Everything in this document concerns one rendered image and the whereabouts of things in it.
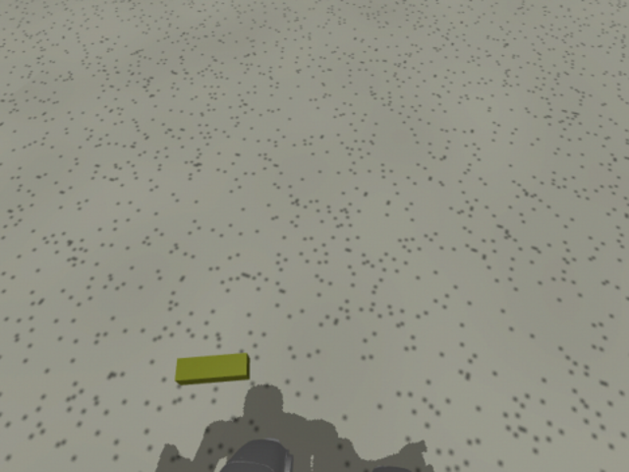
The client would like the carton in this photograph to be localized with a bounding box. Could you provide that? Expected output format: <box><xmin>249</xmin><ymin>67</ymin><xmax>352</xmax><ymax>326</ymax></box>
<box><xmin>175</xmin><ymin>353</ymin><xmax>250</xmax><ymax>385</ymax></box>

